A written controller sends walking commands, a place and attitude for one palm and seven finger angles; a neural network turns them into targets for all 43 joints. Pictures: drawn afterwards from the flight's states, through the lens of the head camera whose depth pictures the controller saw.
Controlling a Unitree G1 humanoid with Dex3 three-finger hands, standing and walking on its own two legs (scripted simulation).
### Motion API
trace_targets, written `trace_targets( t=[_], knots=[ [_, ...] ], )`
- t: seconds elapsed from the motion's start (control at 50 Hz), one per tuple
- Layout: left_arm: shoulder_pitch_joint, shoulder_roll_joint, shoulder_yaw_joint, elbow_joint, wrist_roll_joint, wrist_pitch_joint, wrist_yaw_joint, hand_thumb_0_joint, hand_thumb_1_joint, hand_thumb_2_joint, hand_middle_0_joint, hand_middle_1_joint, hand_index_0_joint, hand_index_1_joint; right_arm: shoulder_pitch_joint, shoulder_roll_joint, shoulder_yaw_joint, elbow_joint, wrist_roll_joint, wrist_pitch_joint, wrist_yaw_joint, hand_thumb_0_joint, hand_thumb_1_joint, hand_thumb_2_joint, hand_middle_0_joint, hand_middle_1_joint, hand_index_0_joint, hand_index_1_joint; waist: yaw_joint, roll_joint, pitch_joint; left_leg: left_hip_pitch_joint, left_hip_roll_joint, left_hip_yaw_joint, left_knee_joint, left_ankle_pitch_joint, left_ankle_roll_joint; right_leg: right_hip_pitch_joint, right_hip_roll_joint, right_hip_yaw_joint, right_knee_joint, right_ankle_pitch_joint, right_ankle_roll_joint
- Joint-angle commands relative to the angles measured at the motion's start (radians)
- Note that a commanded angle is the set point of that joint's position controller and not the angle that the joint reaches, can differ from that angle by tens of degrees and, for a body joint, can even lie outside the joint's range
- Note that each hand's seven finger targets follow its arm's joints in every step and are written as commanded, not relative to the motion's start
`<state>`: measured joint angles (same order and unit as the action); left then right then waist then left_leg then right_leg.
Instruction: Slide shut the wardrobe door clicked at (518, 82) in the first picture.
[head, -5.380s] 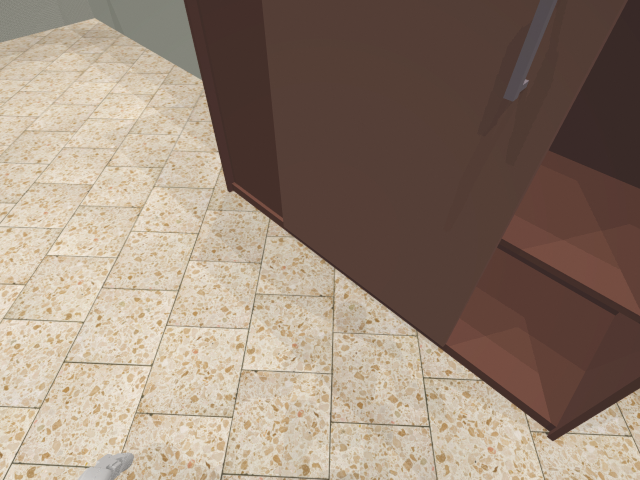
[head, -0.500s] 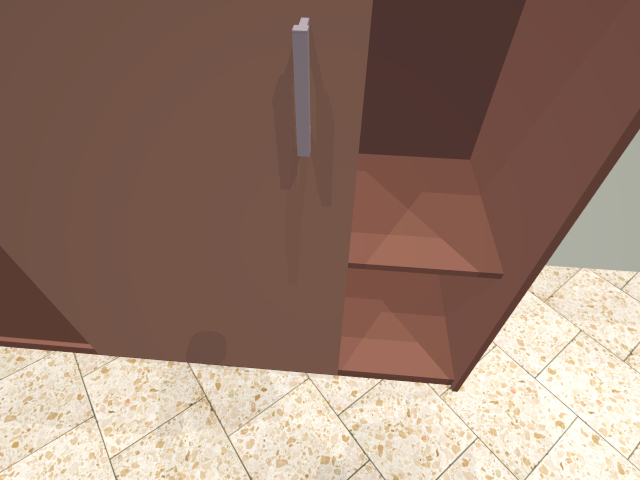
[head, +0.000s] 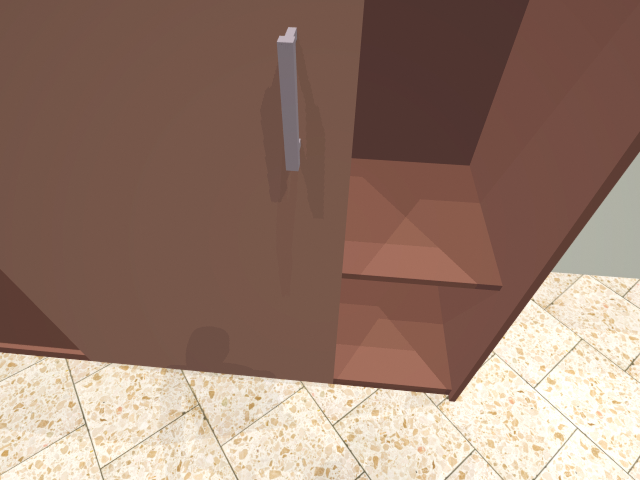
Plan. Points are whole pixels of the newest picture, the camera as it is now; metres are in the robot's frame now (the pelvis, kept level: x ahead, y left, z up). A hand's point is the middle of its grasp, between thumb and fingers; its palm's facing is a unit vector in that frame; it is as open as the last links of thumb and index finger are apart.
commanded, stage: come to a stop and stand still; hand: left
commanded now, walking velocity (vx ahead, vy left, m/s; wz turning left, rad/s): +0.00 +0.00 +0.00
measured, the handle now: (292, 104) +0.51 +0.07 +0.23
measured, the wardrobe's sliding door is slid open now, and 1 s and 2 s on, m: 0.37 0.37 0.37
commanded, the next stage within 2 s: look again from close up in 0.36 s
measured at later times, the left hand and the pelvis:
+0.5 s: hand out of the picture +0.00 +0.15 -0.17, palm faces +0.02 -0.98 -0.18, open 7.3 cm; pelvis +0.01 -0.02 +0.00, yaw +0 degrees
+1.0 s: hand out of the picture +0.00 +0.13 -0.17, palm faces +0.02 -0.98 -0.17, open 7.3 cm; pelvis +0.01 -0.03 +0.00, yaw +0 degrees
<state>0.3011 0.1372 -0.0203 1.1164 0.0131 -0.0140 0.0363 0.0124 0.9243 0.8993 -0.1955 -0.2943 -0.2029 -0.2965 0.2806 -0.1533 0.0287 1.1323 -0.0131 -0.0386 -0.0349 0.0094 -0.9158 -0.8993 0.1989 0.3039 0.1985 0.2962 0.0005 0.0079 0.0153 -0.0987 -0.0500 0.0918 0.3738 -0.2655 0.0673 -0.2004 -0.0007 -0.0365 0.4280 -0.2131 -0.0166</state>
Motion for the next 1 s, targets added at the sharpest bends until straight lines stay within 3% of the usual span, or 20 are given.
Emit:
trace_targets(
  t=[0.0,0.16,0.22,0.7,0.98],
  knots=[
    [0.06,0.086,0.017,-0.032,-0.005,-0.015,0.004,0.0,0.9,0.9,-0.2,-0.3,-0.2,-0.3,0.076,-0.091,-0.017,-0.012,0.005,-0.007,-0.005,0.0,-0.9,-0.9,0.2,0.3,0.2,0.3,-0.002,-0.026,0.047,-0.074,0.159,-0.142,-0.084,0.19,-0.021,0.03,-0.108,0.117,-0.054,0.186,-0.034],
    [0.065,0.087,0.015,-0.029,-0.008,-0.018,0.005,0.0,0.9,0.9,-0.2,-0.3,-0.2,-0.3,0.082,-0.088,-0.015,0.001,0.005,-0.011,-0.007,0.0,-0.9,-0.9,0.2,0.3,0.2,0.3,-0.001,0.0,0.025,-0.048,0.161,-0.137,-0.08,0.238,-0.024,0.049,-0.109,0.118,-0.049,0.226,-0.037],
    [0.065,0.085,0.015,-0.029,-0.007,-0.017,0.006,0.0,0.9,0.9,-0.2,-0.3,-0.2,-0.3,0.083,-0.084,-0.015,0.004,0.005,-0.008,-0.007,0.0,-0.9,-0.9,0.2,0.3,0.2,0.3,-0.001,-0.024,0.05,-0.067,0.16,-0.136,-0.084,0.191,-0.025,0.042,-0.107,0.123,-0.063,0.204,-0.037],
    [0.085,0.082,0.014,-0.023,-0.008,-0.021,0.008,0.0,0.9,0.9,-0.2,-0.3,-0.2,-0.3,0.112,-0.065,-0.014,0.022,0.006,-0.005,-0.007,0.0,-0.9,-0.9,0.2,0.3,0.2,0.3,0.001,-0.018,0.066,-0.079,0.158,-0.123,-0.088,0.12,-0.03,0.038,-0.101,0.134,-0.091,0.16,-0.043],
    [0.098,0.084,0.017,-0.024,-0.008,-0.027,0.01,0.0,0.9,0.9,-0.2,-0.3,-0.2,-0.3,0.122,-0.061,-0.015,0.021,0.005,-0.007,-0.009,0.0,-0.9,-0.9,0.2,0.3,0.2,0.3,0.001,-0.008,0.043,-0.069,0.157,-0.113,-0.068,0.152,-0.035,0.056,-0.104,0.147,-0.087,0.24,-0.046]
  ],
)
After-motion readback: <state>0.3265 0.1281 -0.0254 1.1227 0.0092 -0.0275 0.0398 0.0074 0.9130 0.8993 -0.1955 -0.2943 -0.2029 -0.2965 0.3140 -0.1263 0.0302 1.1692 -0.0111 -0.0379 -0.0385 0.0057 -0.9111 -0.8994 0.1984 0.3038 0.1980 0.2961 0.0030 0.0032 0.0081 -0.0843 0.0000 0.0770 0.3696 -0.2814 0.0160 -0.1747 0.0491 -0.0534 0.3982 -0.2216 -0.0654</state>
